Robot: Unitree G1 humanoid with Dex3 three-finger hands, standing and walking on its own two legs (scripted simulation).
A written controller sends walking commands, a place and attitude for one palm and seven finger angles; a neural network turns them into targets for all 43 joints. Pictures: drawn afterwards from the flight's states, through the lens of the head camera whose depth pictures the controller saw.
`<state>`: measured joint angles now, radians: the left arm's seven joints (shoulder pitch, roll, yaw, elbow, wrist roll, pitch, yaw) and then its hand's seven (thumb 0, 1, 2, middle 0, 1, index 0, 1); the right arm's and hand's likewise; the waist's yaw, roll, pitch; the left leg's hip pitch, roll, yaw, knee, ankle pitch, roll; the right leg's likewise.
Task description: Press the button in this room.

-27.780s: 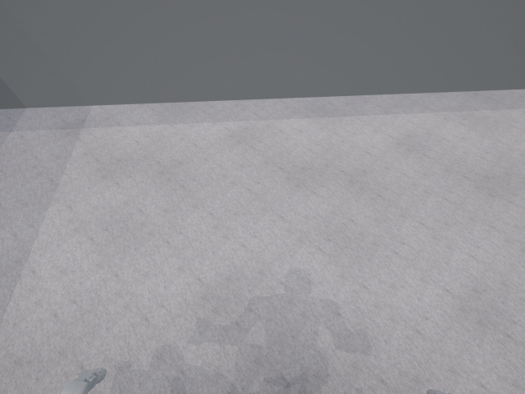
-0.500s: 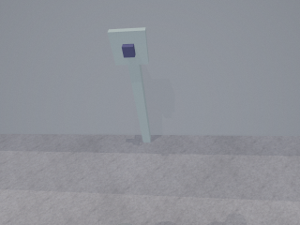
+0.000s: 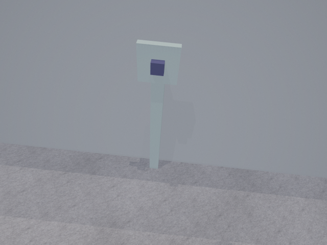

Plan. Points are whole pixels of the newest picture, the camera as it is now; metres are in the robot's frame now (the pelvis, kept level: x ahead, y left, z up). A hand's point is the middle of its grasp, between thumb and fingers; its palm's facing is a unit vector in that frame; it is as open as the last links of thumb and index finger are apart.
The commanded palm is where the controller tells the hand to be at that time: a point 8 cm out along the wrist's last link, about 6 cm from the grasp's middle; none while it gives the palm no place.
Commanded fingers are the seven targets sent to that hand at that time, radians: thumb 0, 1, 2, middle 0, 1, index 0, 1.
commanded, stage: take the last steps up to it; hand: left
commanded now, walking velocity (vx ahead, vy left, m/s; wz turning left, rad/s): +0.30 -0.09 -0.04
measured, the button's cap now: (157, 67) +0.72 +0.08 +0.06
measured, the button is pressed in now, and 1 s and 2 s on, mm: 0 0 0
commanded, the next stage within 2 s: come to a stop and stand still in 0.42 s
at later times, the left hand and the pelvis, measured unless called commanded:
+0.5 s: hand (142, 201) +0.29 +0.08 -0.17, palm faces -0.03 -0.98 -0.21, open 7.3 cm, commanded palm none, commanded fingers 0.00 0.90 0.90 -0.20 -0.30 -0.20 -0.30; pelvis +0.20 -0.09 -0.02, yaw -1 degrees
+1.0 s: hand (130, 206) +0.28 +0.12 -0.19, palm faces +0.05 -0.97 -0.22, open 7.4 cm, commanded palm none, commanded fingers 0.00 0.90 0.90 -0.20 -0.30 -0.20 -0.30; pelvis +0.26 -0.07 -0.01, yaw -1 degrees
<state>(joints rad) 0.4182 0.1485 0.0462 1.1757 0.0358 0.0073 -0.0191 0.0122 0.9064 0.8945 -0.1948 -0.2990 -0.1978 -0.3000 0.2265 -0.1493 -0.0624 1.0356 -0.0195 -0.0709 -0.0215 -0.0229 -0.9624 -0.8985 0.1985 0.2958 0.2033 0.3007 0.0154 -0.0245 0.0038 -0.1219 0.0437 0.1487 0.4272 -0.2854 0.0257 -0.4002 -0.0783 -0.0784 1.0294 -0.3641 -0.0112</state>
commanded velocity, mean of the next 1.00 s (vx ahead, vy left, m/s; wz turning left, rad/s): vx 0.00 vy -0.03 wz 0.00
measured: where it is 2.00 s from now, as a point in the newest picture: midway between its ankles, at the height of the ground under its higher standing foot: outside the picture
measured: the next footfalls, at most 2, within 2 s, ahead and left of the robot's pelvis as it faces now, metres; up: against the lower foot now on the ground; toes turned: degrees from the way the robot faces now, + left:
right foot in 0.34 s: +0.30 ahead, -0.18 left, +0.00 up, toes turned -9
left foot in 0.84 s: +0.32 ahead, +0.03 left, +0.00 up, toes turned +3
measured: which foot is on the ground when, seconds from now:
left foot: down 0.00-0.36, up 0.38-0.82, down 0.84-1.00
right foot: up 0.00-0.32, down 0.34-0.88, up 0.90-1.00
